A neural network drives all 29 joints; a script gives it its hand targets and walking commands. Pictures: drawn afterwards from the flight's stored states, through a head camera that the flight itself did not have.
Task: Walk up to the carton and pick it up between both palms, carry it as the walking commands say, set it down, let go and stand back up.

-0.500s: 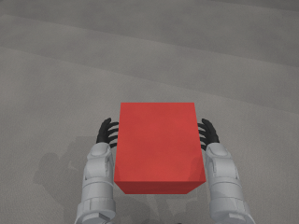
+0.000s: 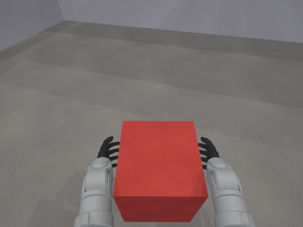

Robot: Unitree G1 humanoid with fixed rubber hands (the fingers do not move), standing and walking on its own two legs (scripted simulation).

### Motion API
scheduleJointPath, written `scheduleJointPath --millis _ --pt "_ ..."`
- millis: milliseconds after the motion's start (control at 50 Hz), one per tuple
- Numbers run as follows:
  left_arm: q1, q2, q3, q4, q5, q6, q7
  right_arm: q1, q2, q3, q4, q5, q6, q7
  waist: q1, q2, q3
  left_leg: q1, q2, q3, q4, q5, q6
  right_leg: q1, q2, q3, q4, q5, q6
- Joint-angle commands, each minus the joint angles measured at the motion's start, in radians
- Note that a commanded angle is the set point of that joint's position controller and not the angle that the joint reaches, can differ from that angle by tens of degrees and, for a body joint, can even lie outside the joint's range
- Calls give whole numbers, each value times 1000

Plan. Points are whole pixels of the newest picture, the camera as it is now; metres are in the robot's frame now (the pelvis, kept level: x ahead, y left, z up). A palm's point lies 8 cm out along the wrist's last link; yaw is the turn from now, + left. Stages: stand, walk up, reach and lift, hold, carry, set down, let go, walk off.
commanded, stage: reach and lift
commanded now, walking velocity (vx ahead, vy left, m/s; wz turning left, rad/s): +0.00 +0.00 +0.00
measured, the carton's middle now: (157, 173) +0.31 +0.02 -0.05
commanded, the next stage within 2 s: hold in 1.18 s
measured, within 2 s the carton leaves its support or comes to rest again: neither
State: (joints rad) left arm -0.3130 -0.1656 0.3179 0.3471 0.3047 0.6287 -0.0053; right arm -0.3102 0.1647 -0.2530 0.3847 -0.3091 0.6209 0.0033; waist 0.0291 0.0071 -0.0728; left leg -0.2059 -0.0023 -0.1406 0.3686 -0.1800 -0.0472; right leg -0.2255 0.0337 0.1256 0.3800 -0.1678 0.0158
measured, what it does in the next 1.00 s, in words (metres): stands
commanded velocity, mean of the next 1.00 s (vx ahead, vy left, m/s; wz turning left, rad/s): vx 0.00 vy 0.00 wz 0.00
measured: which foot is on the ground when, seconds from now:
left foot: down 0.00-1.00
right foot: down 0.00-1.00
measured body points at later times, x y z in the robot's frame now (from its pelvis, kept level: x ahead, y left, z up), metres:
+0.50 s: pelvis +0.00 +0.01 +0.00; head -0.03 +0.01 +0.45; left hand +0.31 +0.16 +0.04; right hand +0.30 -0.14 +0.03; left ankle +0.01 +0.15 -0.75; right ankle +0.02 -0.13 -0.75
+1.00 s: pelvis +0.00 +0.00 +0.00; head -0.03 +0.01 +0.45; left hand +0.30 +0.16 +0.04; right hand +0.29 -0.14 +0.03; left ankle +0.01 +0.15 -0.75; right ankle +0.02 -0.13 -0.75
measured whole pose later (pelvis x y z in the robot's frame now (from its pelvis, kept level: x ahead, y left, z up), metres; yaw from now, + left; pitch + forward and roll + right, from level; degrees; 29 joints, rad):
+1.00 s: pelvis +0.00 +0.00 +0.00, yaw +1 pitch -6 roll +0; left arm -0.26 -0.15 0.23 0.21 0.30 0.76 -0.01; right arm -0.25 0.15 -0.18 0.22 -0.28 0.77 0.00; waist -0.01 0.00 0.04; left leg -0.04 0.00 -0.15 0.30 -0.16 -0.04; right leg -0.03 0.02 0.11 0.28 -0.13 0.02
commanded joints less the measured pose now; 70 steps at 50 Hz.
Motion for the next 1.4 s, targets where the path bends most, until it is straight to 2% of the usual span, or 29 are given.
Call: scheduleJointPath --millis 0,100,140,160,200,220,240,280,360,420,440,460,540,620,640,700,840,980,1180,1280,1300,1320,1380 --pt "-489 -943 -581 -18 -257 25 -284 -501 940 525 -35 234 7 266 -14 -19 -207 114 -107 116 -55 99 24 181 59 -88 -77 94 8" --pt "-522 -956 -607 -53 -273 67 -278 -511 921 521 -58 241 40 276 -26 18 -166 144 -100 109 -85 63 16 208 63 -94 -98 53 -6" --pt "-535 -962 -612 -64 -277 80 -275 -533 914 525 -79 245 51 281 -26 13 -149 148 -97 108 -96 46 15 216 67 -98 -106 34 -9" --pt "-534 -958 -604 -58 -270 87 -273 -534 909 521 -76 246 58 284 -23 26 -139 150 -97 106 -101 40 15 216 67 -97 -109 30 -10" --pt "-517 -957 -588 -37 -263 99 -269 -547 883 510 -85 242 68 285 -26 14 -113 148 -94 103 -110 31 15 219 71 -100 -116 18 -12" --pt "-517 -953 -577 -30 -256 103 -267 -541 876 501 -73 242 73 288 -25 27 -101 146 -94 103 -114 22 14 220 70 -100 -119 10 -14" --pt "-503 -953 -569 -20 -255 106 -266 -550 863 500 -85 240 75 288 -25 10 -100 154 -92 101 -115 26 15 221 72 -102 -121 9 -13" --pt "-503 -955 -563 -14 -249 108 -263 -562 848 491 -87 241 78 291 -28 21 -87 149 -88 99 -119 23 14 220 76 -104 -119 6 -15" --pt "-506 -951 -577 -27 -252 105 -259 -561 841 498 -111 249 79 289 -33 14 -125 171 -89 99 -108 89 15 242 82 -104 -117 57 -15" --pt "-474 -954 -607 -60 -260 100 -254 -540 848 534 -160 268 77 283 -33 12 -173 202 -92 98 -94 190 11 264 87 -101 -109 135 -11" --pt "-471 -950 -615 -74 -265 97 -253 -534 851 544 -169 270 79 280 -37 -7 -188 211 -91 95 -91 213 13 269 88 -100 -109 154 -8" --pt "-459 -948 -621 -82 -261 98 -251 -523 853 551 -183 273 79 277 -37 10 -195 211 -93 94 -89 232 11 278 88 -97 -106 171 -8" --pt "-446 -923 -632 -121 -258 94 -247 -488 860 568 -210 279 86 265 -48 10 -206 210 -97 90 -88 246 14 293 84 -89 -106 207 -3" --pt "-387 -891 -620 -131 -250 100 -245 -438 865 578 -221 284 99 257 -37 -4 -184 210 -100 88 -95 272 18 306 80 -84 -111 256 6" --pt "-383 -883 -619 -139 -246 100 -245 -425 865 576 -217 284 101 255 -36 10 -178 208 -103 87 -96 273 18 308 77 -81 -112 264 7" --pt "-352 -870 -606 -139 -243 104 -247 -406 869 577 -222 283 108 250 -30 -21 -152 207 -108 88 -99 257 25 305 72 -77 -118 281 15" --pt "-385 -869 -626 -166 -262 101 -261 -404 879 575 -235 279 104 242 -41 -26 -149 198 -113 92 -97 190 33 295 68 -74 -121 228 16" --pt "-441 -888 -657 -185 -280 94 -267 -416 886 564 -231 280 97 248 -54 4 -162 166 -108 92 -94 124 31 286 71 -83 -110 144 6" --pt "-442 -922 -590 -65 -250 103 -266 -478 845 507 -164 264 102 277 -47 11 -74 136 -92 88 -120 -34 31 220 72 -102 -118 -28 -10" --pt "-476 -951 -598 -58 -264 93 -268 -522 862 522 -168 276 94 286 -41 12 -104 151 -89 88 -112 -25 30 211 73 -106 -107 -27 -14" --pt "-484 -953 -604 -66 -270 91 -269 -533 864 526 -176 278 93 287 -42 -3 -117 160 -88 87 -109 -17 30 209 75 -107 -105 -21 -14" --pt "-485 -956 -612 -72 -273 90 -269 -525 868 532 -178 282 91 287 -43 14 -131 165 -90 87 -105 2 28 215 74 -105 -102 -4 -16" --pt "-467 -958 -634 -93 -283 87 -266 -506 880 557 -193 289 92 284 -42 -5 -167 193 -92 86 -96 77 25 223 76 -104 -97 52 -11"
